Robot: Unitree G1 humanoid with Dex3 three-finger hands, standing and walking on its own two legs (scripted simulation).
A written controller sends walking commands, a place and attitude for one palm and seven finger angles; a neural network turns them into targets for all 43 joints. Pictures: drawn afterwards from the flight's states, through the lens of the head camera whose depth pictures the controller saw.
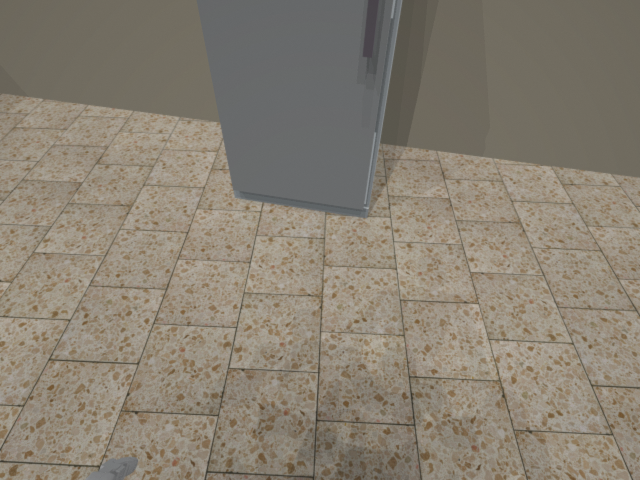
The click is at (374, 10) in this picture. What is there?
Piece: fridge door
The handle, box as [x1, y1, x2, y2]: [363, 0, 378, 57]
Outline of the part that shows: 378,0 368,0 363,56 371,57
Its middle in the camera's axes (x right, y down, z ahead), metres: +0.14 -0.64 +1.07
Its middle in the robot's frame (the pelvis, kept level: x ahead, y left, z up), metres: +1.25 -0.07 +0.12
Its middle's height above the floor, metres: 0.88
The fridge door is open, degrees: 0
